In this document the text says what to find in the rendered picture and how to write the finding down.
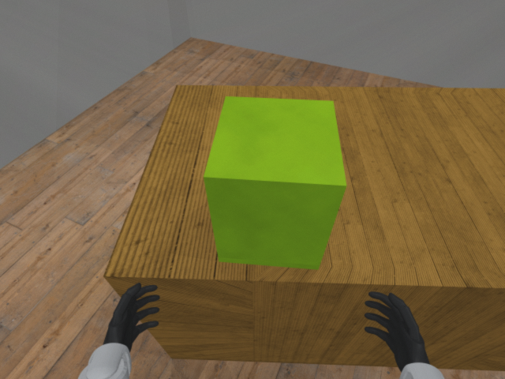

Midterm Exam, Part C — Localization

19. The left robot hand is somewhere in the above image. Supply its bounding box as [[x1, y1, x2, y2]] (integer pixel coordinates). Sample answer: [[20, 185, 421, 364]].
[[103, 283, 160, 353]]

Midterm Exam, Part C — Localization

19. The right robot forearm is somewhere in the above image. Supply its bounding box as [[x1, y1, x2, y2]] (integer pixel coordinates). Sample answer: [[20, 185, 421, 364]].
[[399, 362, 444, 379]]

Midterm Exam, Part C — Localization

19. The pedestal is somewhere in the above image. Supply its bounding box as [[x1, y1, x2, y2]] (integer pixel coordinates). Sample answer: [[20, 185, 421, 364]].
[[103, 85, 505, 371]]

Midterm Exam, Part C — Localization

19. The left robot forearm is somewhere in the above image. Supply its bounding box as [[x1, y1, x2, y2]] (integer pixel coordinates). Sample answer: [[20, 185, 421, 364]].
[[78, 343, 132, 379]]

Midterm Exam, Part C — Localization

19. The carton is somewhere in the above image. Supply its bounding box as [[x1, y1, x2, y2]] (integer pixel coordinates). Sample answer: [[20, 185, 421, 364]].
[[204, 96, 346, 270]]

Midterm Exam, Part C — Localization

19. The right robot hand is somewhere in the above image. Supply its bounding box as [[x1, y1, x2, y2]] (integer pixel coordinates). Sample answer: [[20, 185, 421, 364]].
[[365, 291, 430, 372]]

